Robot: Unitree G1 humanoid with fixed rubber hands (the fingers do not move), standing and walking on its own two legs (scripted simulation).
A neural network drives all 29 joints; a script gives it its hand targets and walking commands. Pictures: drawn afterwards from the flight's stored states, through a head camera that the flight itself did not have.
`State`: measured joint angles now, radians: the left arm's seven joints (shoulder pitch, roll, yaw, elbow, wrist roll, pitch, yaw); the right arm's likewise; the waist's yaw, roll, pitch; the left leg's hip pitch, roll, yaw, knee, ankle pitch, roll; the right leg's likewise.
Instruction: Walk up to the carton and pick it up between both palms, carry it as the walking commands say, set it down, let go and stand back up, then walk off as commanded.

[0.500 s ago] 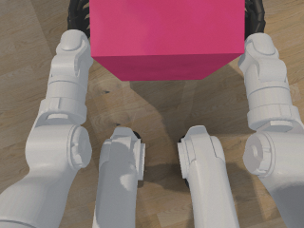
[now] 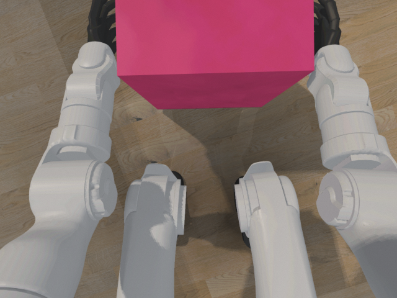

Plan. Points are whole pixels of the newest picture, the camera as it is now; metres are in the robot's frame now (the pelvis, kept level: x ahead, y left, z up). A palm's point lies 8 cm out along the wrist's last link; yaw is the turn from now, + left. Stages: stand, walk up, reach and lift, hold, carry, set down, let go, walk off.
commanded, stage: set down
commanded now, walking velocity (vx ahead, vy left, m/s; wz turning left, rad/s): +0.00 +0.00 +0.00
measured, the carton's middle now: (210, 60) +0.51 +0.00 -0.23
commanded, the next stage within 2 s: none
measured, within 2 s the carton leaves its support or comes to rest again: neither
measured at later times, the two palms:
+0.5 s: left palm (103, 45) +0.52 +0.19 -0.14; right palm (322, 48) +0.51 -0.18 -0.14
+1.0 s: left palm (105, 40) +0.53 +0.18 -0.15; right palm (320, 43) +0.52 -0.18 -0.15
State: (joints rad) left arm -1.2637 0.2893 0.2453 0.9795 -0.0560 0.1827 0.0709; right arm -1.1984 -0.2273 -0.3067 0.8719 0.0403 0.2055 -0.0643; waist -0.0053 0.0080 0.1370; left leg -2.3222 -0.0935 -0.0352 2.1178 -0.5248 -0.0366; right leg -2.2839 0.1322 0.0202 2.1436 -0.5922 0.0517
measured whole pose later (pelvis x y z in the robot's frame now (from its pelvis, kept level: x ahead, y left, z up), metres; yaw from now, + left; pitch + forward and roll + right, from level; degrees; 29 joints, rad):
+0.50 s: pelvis -0.01 +0.00 -0.01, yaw +0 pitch +40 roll -1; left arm -1.31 0.29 0.30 1.03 0.00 0.17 0.05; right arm -1.24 -0.23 -0.35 0.93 -0.01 0.19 -0.05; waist -0.01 0.00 0.16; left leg -2.32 -0.08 -0.03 2.14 -0.51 -0.03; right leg -2.29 0.11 0.01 2.17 -0.58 0.04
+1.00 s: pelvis -0.01 +0.00 -0.01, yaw +0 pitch +39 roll -1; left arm -1.36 0.31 0.26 1.11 -0.04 0.09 0.06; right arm -1.30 -0.26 -0.30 1.01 0.03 0.10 -0.05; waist -0.01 0.01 0.21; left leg -2.32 -0.07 -0.02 2.16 -0.52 -0.02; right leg -2.28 0.10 0.00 2.18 -0.58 0.03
